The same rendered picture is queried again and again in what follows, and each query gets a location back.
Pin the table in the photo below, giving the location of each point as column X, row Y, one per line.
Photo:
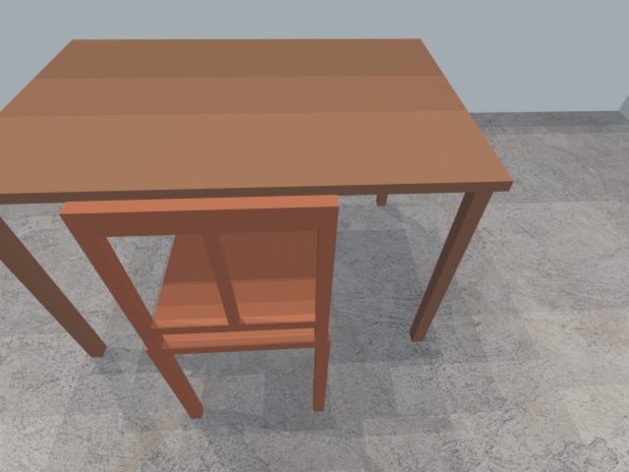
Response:
column 157, row 119

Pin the chair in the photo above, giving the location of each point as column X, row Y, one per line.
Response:
column 244, row 274

